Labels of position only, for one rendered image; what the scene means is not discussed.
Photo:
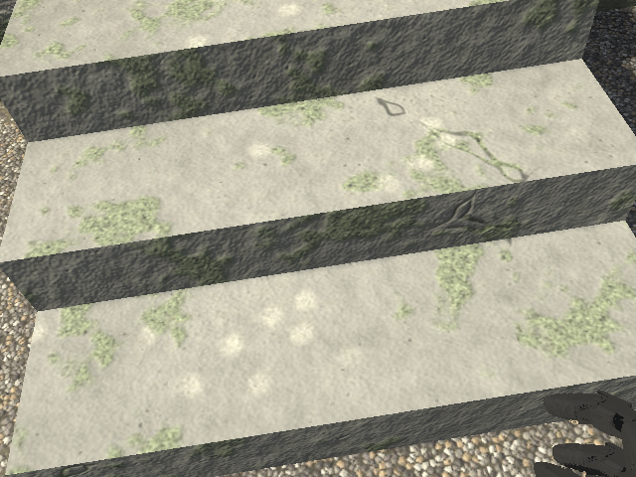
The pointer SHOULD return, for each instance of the robot right hand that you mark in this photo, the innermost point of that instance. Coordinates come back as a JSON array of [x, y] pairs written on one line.
[[609, 414]]

